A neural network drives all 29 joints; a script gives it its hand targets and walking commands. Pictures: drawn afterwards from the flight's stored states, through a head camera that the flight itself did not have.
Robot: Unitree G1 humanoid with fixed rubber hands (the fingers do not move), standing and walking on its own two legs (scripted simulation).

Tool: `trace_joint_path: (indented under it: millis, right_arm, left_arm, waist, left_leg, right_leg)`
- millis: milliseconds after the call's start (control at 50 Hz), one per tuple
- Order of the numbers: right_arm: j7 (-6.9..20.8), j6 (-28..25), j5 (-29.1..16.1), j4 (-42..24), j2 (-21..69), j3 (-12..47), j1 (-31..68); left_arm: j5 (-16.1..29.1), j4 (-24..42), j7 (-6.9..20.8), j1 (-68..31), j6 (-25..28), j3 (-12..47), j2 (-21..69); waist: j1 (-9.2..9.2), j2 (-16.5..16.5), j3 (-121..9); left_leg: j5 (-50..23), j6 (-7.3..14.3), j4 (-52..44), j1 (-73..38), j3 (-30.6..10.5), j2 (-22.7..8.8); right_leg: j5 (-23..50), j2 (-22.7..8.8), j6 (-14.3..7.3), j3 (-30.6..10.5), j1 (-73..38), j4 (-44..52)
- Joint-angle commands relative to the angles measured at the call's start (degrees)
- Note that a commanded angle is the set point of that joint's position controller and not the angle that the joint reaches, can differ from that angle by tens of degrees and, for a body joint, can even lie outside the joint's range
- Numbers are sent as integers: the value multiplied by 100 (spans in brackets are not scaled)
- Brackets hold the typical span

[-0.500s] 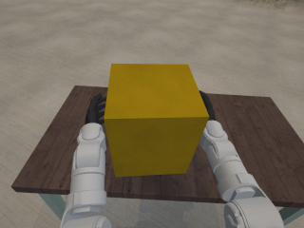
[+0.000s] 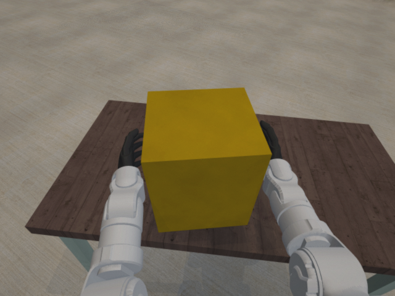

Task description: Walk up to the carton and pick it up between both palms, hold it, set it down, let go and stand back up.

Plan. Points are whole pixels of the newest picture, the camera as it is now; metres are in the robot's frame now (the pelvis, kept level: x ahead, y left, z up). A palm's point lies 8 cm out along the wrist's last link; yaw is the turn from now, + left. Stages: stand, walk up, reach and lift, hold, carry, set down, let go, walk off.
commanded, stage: set down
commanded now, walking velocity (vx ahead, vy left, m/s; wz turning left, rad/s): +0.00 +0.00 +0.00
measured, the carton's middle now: (200, 161) +0.40 +0.03 +0.07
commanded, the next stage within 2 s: none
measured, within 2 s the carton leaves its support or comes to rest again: rests again in 1.32 s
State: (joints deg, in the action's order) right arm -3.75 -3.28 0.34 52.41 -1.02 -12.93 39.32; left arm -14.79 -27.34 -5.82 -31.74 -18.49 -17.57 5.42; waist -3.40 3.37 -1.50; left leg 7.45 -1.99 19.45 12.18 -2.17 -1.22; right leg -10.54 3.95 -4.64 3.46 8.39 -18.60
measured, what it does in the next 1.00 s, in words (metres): stands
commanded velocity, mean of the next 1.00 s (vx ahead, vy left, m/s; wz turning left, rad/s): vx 0.00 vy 0.00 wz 0.00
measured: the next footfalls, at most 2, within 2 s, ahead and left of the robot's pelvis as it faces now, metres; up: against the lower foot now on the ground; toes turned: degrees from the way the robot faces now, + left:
none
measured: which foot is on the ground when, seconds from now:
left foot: down 0.00-1.00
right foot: down 0.00-1.00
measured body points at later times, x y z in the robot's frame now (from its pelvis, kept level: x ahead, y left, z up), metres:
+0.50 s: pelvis +0.00 -0.01 +0.00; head +0.03 +0.01 +0.45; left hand +0.38 +0.17 +0.06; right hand +0.43 -0.13 +0.08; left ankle +0.03 +0.14 -0.75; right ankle -0.01 -0.06 -0.75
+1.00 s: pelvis +0.02 -0.01 +0.00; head +0.09 +0.00 +0.44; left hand +0.40 +0.17 +0.03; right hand +0.47 -0.13 +0.04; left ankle +0.03 +0.14 -0.75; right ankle -0.01 -0.06 -0.75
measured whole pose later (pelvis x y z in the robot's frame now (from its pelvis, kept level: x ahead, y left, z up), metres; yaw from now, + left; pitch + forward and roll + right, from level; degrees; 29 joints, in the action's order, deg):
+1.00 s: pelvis +0.02 -0.01 +0.00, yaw -2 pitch +14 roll +0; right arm 2.5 -13.4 8.8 64.8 -4.8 -20.9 46.1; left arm -14.6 -36.2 -10.1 -33.9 -6.0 -23.1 10.4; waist -7.3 1.8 -6.6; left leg 7.4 -2.5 19.5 26.4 0.3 -2.6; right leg -10.2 4.5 -5.2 3.2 23.4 -19.1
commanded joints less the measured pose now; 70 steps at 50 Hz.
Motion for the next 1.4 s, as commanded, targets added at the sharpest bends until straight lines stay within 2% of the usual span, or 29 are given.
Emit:
trace_joint_path:
  millis: [0, 80, 140, 160, 240, 380, 420, 500, 520, 580, 660, 700, 720, 740, 760, 780, 820, 880, 900, 980, 1040, 1060, 1100, 1160, 1220, 1260, 1300, 1320, 1380]
  right_arm:
    - [828, -610, 225, -1441, 2568, 1382, 4986]
    - [932, -624, 395, -1067, 2570, 965, 5129]
    - [1022, -715, 648, -716, 2466, 738, 4917]
    - [1045, -644, 675, -474, 2501, 630, 4835]
    - [1143, -776, 735, -477, 2378, 507, 4996]
    - [1239, -848, 1063, -273, 2268, 223, 5010]
    - [1215, -966, 1061, -522, 2430, 401, 5091]
    - [1247, -957, 1176, -157, 2254, 232, 4912]
    - [1215, -973, 1173, -96, 2346, 338, 4697]
    - [1242, -1142, 1147, -376, 2366, 363, 4951]
    - [1206, -1202, 1130, -212, 2304, 482, 4832]
    - [1215, -1231, 1161, -157, 2262, 503, 4745]
    - [1206, -1235, 1107, -245, 2298, 559, 4761]
    - [1217, -1283, 1142, -199, 2253, 552, 4875]
    - [1215, -1291, 1110, -249, 2192, 546, 4775]
    - [1236, -1288, 1076, -56, 2245, 595, 4692]
    - [1256, -1297, 1073, 69, 2175, 602, 4641]
    - [1273, -1362, 1125, 109, 2044, 507, 4774]
    - [1265, -1416, 993, -5, 2212, 604, 4824]
    - [1301, -1388, 1096, 370, 2025, 485, 4662]
    - [1323, -1315, 1195, 566, 1942, 415, 4825]
    - [1351, -1370, 1147, 360, 1933, 397, 4814]
    - [1339, -1370, 1199, 549, 1997, 447, 4789]
    - [1385, -1449, 1220, 879, 1791, 317, 4586]
    - [1384, -1495, 1234, 868, 1750, 242, 4753]
    - [1399, -1498, 1355, 962, 1657, 188, 4841]
    - [1384, -1531, 1309, 966, 1865, 351, 4774]
    - [1398, -1548, 1358, 1058, 1765, 160, 4748]
    - [1387, -1548, 1484, 972, 1769, 214, 4745]
  left_arm:
    - [363, 1131, 521, -4690, 646, 2236, 2950]
    - [328, 783, 490, -5006, 767, 1899, 2794]
    - [227, 905, 417, -5048, 931, 1777, 2797]
    - [131, 710, 419, -5045, 911, 1649, 2738]
    - [79, 497, 351, -4743, 930, 1493, 2765]
    - [-94, 211, 331, -4875, 1136, 1132, 2579]
    - [-4, 440, 318, -5004, 1302, 1245, 2604]
    - [-70, 248, 281, -4809, 1316, 1141, 2679]
    - [-40, 293, 297, -4787, 1365, 1220, 2726]
    - [-4, 522, 239, -4987, 1511, 1305, 2744]
    - [50, 372, 206, -4771, 1584, 1369, 2764]
    - [19, 277, 206, -4725, 1623, 1266, 2833]
    - [14, 246, 222, -4456, 1617, 1310, 2868]
    - [-51, 158, 197, -4541, 1659, 1221, 2824]
    - [86, 214, 200, -4479, 1661, 1384, 2888]
    - [-16, 253, 190, -4528, 1709, 1273, 2917]
    - [43, 411, 139, -4598, 1718, 1407, 2925]
    - [52, 175, 114, -4360, 1739, 1415, 3024]
    - [198, 336, 82, -4427, 1809, 1606, 3086]
    - [135, 236, 21, -4370, 1802, 1602, 3173]
    - [37, -66, 52, -4342, 1768, 1272, 2890]
    - [174, 31, 46, -4376, 1832, 1382, 3028]
    - [-50, -237, 87, -4173, 1852, 1106, 2931]
    - [20, -98, 43, -4102, 1901, 1231, 3117]
    - [-65, -183, 23, -4130, 1920, 1105, 2939]
    - [-46, -396, 48, -4060, 1952, 1084, 3018]
    - [-80, -435, 81, -4052, 2012, 923, 2974]
    - [-32, -425, 66, -4052, 2016, 996, 2983]
    - [-197, -683, 141, -3969, 2038, 688, 2827]
  waist:
    - [14, -353, -3757]
    - [-39, -158, -3775]
    - [-110, -397, -3926]
    - [-93, -308, -3708]
    - [-191, -448, -3837]
    - [-265, -184, -3750]
    - [-392, 17, -4301]
    - [-320, -108, -4051]
    - [-255, 71, -4205]
    - [-346, -181, -4899]
    - [-395, 23, -4752]
    - [-438, 3, -4677]
    - [-388, 201, -4829]
    - [-471, 101, -4817]
    - [-331, 129, -4870]
    - [-444, 100, -5003]
    - [-382, 35, -5047]
    - [-411, 95, -4955]
    - [-501, 40, -5510]
    - [-438, -52, -5258]
    - [-593, 224, -4941]
    - [-491, 269, -5145]
    - [-665, 373, -4906]
    - [-503, 188, -5107]
    - [-557, 163, -5051]
    - [-529, 387, -4962]
    - [-683, 472, -4898]
    - [-568, 406, -4984]
    - [-641, 610, -4773]
  left_leg:
    - [-1581, 60, 45, -1336, 398, 1]
    - [-1269, 106, -52, -979, 515, 18]
    - [-1404, 59, -19, -1002, 534, 9]
    - [-1331, 78, -71, -957, 600, 10]
    - [-1384, 62, -40, -913, 620, 5]
    - [-1023, 165, -150, -458, 670, 52]
    - [-1289, 182, -48, -344, 711, 71]
    - [-1490, 159, -59, -371, 671, 21]
    - [-1576, 154, -9, -424, 649, 25]
    - [-1924, 113, 140, -368, 619, 44]
    - [-2126, 146, 219, -145, 681, 49]
    - [-1812, 153, 126, 176, 614, 74]
    - [-2108, 137, 170, 8, 636, 42]
    - [-2146, 165, 168, 65, 645, 35]
    - [-2177, 122, 238, 0, 569, 41]
    - [-2162, 113, 211, -11, 596, 13]
    - [-2310, 65, 242, -98, 604, 9]
    - [-2511, 65, 298, -188, 556, -57]
    - [-2806, 48, 411, -279, 610, -42]
    - [-2844, -30, 442, -495, 596, -119]
    - [-2369, 66, 272, 8, 647, -77]
    - [-2317, 57, 276, 25, 622, -80]
    - [-2155, 138, 205, 237, 634, -65]
    - [-2581, 62, 397, -113, 582, -140]
    - [-2387, 68, 351, 124, 619, -106]
    - [-2358, 112, 274, 204, 652, -137]
    - [-2067, 169, 229, 587, 700, -42]
    - [-2041, 163, 197, 450, 670, -88]
    - [-1592, 241, 80, 967, 752, -38]
  right_leg:
    - [2224, -396, 671, 7, -831, 33]
    - [2126, -449, 684, -51, -1030, 51]
    - [2189, -452, 665, 15, -912, -1]
    - [2074, -404, 632, -2, -877, 51]
    - [1993, -393, 597, 3, -787, 52]
    - [2085, -485, 703, -67, -962, 19]
    - [2650, -512, 744, -105, -1173, -100]
    - [2901, -506, 743, -54, -1091, -169]
    - [3128, -493, 774, -54, -1202, -174]
    - [3627, -506, 750, -68, -1241, -324]
    - [4205, -511, 801, -94, -1372, -469]
    - [4221, -629, 895, -147, -1508, -486]
    - [4679, -514, 870, -105, -1551, -583]
    - [4587, -537, 852, -122, -1473, -575]
    - [4740, -556, 876, -114, -1451, -567]
    - [4671, -544, 864, -143, -1386, -570]
    - [4631, -504, 820, -86, -1280, -571]
    - [4513, -445, 777, 15, -989, -539]
    - [4855, -420, 764, -14, -941, -601]
    - [4226, -336, 616, 51, -578, -461]
    - [4257, -424, 702, -22, -850, -482]
    - [4240, -401, 705, -15, -858, -487]
    - [4509, -494, 764, -66, -1093, -534]
    - [4529, -447, 711, -17, -623, -549]
    - [4509, -502, 732, -85, -728, -526]
    - [4442, -435, 730, -15, -603, -558]
    - [4652, -557, 796, -165, -970, -549]
    - [4476, -511, 789, -68, -822, -599]
    - [4565, -633, 887, -197, -1253, -605]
